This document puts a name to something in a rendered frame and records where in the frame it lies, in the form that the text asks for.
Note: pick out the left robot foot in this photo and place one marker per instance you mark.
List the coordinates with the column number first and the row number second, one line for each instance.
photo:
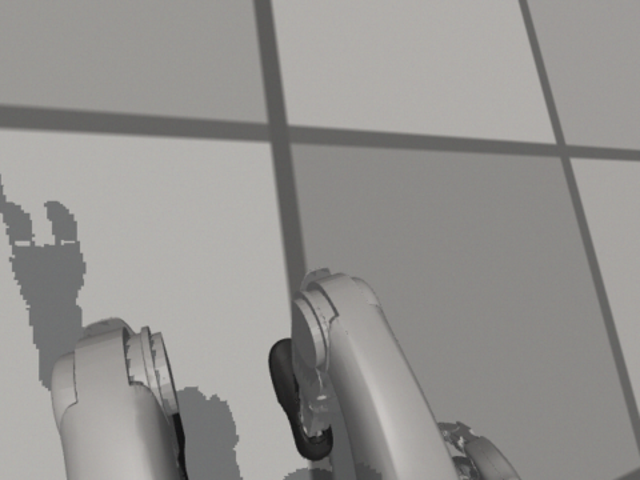
column 181, row 442

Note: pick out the right robot foot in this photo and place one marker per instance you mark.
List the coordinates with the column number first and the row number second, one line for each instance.
column 287, row 391

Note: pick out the right robot hand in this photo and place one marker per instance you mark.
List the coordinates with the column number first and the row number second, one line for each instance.
column 483, row 460

